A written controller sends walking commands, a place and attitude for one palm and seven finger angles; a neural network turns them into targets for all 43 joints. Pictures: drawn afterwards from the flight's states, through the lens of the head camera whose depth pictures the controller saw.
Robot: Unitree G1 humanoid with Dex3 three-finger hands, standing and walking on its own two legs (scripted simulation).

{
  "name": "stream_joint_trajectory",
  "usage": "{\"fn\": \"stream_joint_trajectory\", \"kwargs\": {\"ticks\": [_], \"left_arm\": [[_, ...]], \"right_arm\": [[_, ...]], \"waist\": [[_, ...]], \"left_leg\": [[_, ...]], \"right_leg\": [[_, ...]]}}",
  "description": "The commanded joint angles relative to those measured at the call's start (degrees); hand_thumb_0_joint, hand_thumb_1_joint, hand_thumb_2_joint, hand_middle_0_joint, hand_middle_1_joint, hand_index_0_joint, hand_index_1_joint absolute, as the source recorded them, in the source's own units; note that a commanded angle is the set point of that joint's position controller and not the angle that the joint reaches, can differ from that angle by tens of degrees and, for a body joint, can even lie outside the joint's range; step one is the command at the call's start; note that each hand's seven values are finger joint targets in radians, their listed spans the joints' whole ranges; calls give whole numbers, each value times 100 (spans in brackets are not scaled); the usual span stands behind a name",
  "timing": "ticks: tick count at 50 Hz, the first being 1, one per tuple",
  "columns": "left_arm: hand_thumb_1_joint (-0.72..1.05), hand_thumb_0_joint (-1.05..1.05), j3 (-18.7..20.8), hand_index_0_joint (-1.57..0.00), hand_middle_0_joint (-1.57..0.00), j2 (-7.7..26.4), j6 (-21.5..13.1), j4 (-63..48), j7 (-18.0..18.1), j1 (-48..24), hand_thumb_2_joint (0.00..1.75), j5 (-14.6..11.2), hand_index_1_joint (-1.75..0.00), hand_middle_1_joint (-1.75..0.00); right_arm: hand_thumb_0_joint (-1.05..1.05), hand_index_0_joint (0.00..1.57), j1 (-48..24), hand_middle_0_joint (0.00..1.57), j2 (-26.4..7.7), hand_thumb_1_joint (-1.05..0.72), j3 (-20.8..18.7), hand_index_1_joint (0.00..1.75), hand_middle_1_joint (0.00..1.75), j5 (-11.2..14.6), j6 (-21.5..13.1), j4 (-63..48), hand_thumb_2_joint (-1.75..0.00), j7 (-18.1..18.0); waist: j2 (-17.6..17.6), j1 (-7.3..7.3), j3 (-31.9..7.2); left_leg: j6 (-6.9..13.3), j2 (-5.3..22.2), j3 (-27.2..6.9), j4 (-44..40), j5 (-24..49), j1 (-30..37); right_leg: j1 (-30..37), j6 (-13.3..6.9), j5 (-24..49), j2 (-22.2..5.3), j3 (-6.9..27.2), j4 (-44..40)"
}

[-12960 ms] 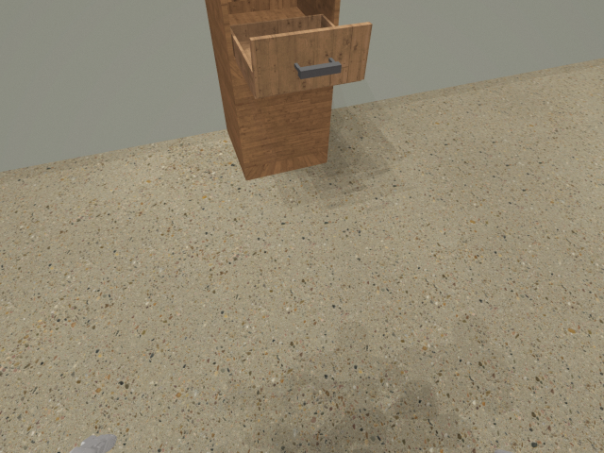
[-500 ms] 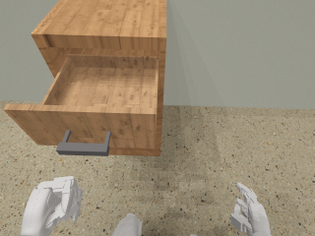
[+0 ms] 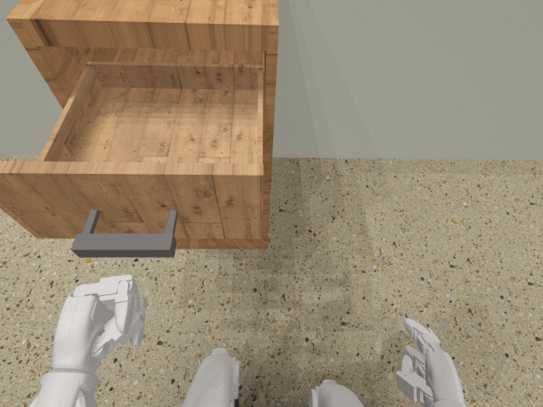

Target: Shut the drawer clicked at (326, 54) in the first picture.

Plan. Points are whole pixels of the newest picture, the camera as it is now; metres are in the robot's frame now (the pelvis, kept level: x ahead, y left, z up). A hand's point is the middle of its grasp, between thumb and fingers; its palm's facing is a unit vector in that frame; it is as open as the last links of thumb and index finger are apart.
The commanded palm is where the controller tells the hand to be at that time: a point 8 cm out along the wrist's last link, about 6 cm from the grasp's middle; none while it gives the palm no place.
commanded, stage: bring the fist close to the handle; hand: left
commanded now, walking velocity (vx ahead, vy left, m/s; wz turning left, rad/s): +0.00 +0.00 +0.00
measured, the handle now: (129, 231) +0.35 +0.23 +0.04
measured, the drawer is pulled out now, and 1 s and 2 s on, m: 0.27 0.27 0.16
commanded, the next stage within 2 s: push the drawer shut in 0.48 s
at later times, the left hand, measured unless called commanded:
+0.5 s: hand (138, 322) +0.22 +0.18 +0.03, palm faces +0.05 -1.00 -0.05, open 3.3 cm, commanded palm +0.20 +0.24 +0.04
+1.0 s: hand (148, 291) +0.26 +0.18 +0.04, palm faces +0.03 -1.00 -0.06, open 3.3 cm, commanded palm +0.25 +0.24 +0.04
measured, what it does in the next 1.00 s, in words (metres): stands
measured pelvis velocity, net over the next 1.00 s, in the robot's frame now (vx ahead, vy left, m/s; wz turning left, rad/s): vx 0.00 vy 0.00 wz -0.01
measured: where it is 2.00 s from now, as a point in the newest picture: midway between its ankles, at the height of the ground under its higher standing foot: outside the picture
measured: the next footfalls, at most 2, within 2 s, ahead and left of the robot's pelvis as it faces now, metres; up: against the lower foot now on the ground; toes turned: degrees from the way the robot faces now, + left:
none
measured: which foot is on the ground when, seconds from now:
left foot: down 0.00-1.00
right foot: down 0.00-1.00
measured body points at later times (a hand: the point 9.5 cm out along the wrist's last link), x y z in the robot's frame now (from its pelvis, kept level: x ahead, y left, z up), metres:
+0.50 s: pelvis +0.00 +0.01 -0.01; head +0.08 +0.02 +0.43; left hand +0.21 +0.24 +0.04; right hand +0.19 -0.23 -0.09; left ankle +0.07 +0.12 -0.63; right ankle -0.02 -0.12 -0.63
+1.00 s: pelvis +0.00 +0.00 -0.01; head +0.08 +0.01 +0.43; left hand +0.25 +0.24 +0.04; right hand +0.17 -0.24 -0.10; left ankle +0.07 +0.12 -0.63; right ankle -0.02 -0.12 -0.63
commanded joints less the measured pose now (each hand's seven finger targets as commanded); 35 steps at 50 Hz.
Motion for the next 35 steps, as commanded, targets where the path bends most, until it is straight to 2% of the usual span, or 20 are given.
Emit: {"fn": "stream_joint_trajectory", "kwargs": {"ticks": [1, 3, 4, 7, 9, 12, 13, 14, 16, 20, 21, 24, 27, 28, 29, 30, 32, 33, 34, 35], "left_arm": [[90, 0, 418, -140, -140, 617, -395, -957, 4, -268, 90, -78, -160, -160], [90, 0, 410, -140, -140, 617, -446, -899, 11, -475, 90, -72, -160, -160], [90, 0, 466, -140, -140, 666, -486, -937, 14, -478, 90, -75, -160, -160], [90, 0, 485, -140, -140, 744, -491, -1254, 0, -230, 90, -111, -160, -160], [90, 0, 417, -140, -140, 628, -413, -1379, 16, 115, 90, -137, -160, -160], [90, 0, 384, -140, -140, 579, -280, -1154, 70, 188, 90, -87, -160, -160], [90, 0, 342, -140, -140, 571, -307, -1214, 85, -16, 90, -74, -160, -160], [90, 0, 298, -140, -140, 525, -327, -1223, 90, 31, 90, -64, -160, -160], [90, 0, 251, -140, -140, 511, -373, -1238, 107, -57, 90, -43, -160, -160], [90, 0, 190, -140, -140, 497, -506, -1499, 116, 28, 90, -55, -160, -160], [90, 0, 261, -140, -140, 574, -519, -1490, 134, 76, 90, -40, -160, -160], [90, 0, 79, -140, -140, 429, -501, -1547, 148, 158, 90, -11, -160, -160], [90, 0, 191, -140, -140, 541, -440, -1495, 203, 345, 90, 28, -160, -160], [90, 0, 129, -140, -140, 453, -410, -1451, 204, 412, 90, 41, -160, -160], [90, 0, 8, -140, -140, 402, -418, -1562, 204, 195, 90, 42, -160, -160], [90, 0, 114, -140, -140, 533, -427, -1531, 245, -19, 90, 57, -160, -160], [90, 0, 258, -140, -140, 675, -472, -1462, 297, -239, 90, 88, -160, -160], [90, 0, 206, -140, -140, 615, -504, -1490, 293, -306, 90, 85, -160, -160], [90, 0, 140, -140, -140, 543, -504, -1419, 279, -406, 90, 48, -160, -160], [90, 0, 227, -140, -140, 617, -515, -1374, 264, -442, 90, 47, -160, -160]], "right_arm": [[0, 20, -227, 20, -785, -90, -321, 30, 30, -5, -271, -826, -90, -33], [0, 20, -228, 20, -799, -90, -304, 30, 30, -21, -252, -813, -90, -29], [0, 20, -224, 20, -798, -90, -314, 30, 30, -22, -258, -803, -90, -23], [0, 20, -227, 20, -799, -90, -327, 30, 30, -6, -238, -874, -90, -11], [0, 20, -227, 20, -747, -90, -348, 30, 30, 13, -201, -921, -90, 7], [0, 20, -262, 20, -735, -90, -350, 30, 30, 20, -112, -882, -90, -1], [0, 20, -252, 20, -758, -90, -335, 30, 30, 20, -103, -893, -90, -1], [0, 20, -267, 20, -741, -90, -332, 30, 30, 16, -102, -907, -90, 5], [0, 20, -246, 20, -769, -90, -328, 30, 30, 14, -98, -921, -90, -7], [0, 20, -216, 20, -747, -90, -321, 30, 30, -5, -114, -979, -90, -8], [0, 20, -212, 20, -755, -90, -334, 30, 30, -2, -112, -969, -90, -10], [0, 20, -240, 20, -742, -90, -320, 30, 30, -4, -82, -1025, -90, 3], [0, 20, -263, 20, -736, -90, -335, 30, 30, -3, -27, -1037, -90, -2], [0, 20, -257, 20, -724, -90, -326, 30, 30, 9, -2, -1078, -90, 12], [0, 20, -260, 20, -735, -90, -301, 30, 30, 5, 2, -1109, -90, 18], [0, 20, -234, 20, -751, -90, -302, 30, 30, 1, 8, -1072, -90, 4], [0, 20, -206, 20, -767, -90, -299, 30, 30, -22, 9, -1019, -90, -35], [0, 20, -209, 20, -771, -90, -287, 30, 30, -29, -4, -1024, -90, -28], [0, 20, -186, 20, -771, -90, -269, 30, 30, -30, -12, -1019, -90, -19], [0, 20, -179, 20, -786, -90, -283, 30, 30, -21, -19, -996, -90, -27]], "waist": [[14, -29, -1367], [51, -35, -1408], [197, 9, -1511], [297, 73, -1811], [266, 108, -1896], [24, 9, -1551], [29, -42, -1465], [146, -10, -1400], [61, -71, -1351], [271, -14, -1577], [196, -11, -1599], [232, -23, -1547], [195, 18, -1514], [154, 10, -1419], [199, -39, -1364], [131, -86, -1311], [74, -96, -1331], [213, -79, -1435], [156, -118, -1408], [180, -100, -1452]], "left_leg": [[214, -213, -5, -729, 940, 1664], [223, -217, -16, -637, 946, 1572], [208, -207, -18, -623, 1018, 1642], [217, -185, -46, -688, 1232, 1888], [211, -196, -14, -716, 1425, 2004], [224, -193, -39, -697, 1211, 1740], [217, -197, -55, -687, 1094, 1671], [202, -198, -55, -715, 1004, 1679], [207, -187, -77, -705, 891, 1665], [203, -196, -84, -686, 981, 1791], [199, -181, -89, -676, 991, 1803], [202, -189, -108, -698, 967, 1802], [206, -182, -113, -705, 935, 1730], [198, -192, -99, -733, 848, 1689], [204, -205, -109, -734, 734, 1646], [209, -197, -105, -694, 648, 1600], [219, -188, -110, -618, 635, 1525], [212, -200, -105, -610, 662, 1578], [213, -208, -108, -609, 632, 1571], [208, -194, -94, -596, 660, 1612]], "right_leg": [[-75, -47, 1488, 163, 115, -1026], [-161, -58, 1486, 166, 123, -939], [-176, -76, 1535, 163, 108, -879], [-49, -96, 1679, 173, 81, -862], [104, -83, 1917, 163, 65, -882], [-31, -56, 1762, 198, 51, -929], [-119, -48, 1651, 181, 42, -913], [-163, -64, 1524, 185, 32, -915], [-276, -62, 1395, 188, 18, -918], [-242, -86, 1419, 176, 20, -863], [-255, -86, 1421, 184, 22, -854], [-298, -85, 1396, 183, 3, -834], [-275, -95, 1367, 205, 5, -832], [-276, -89, 1303, 196, -3, -864], [-319, -85, 1216, 188, 1, -876], [-379, -80, 1149, 197, 25, -904], [-433, -84, 1122, 213, 51, -865], [-447, -92, 1136, 196, 51, -828], [-444, -86, 1125, 194, 58, -865], [-448, -89, 1148, 197, 64, -869]]}}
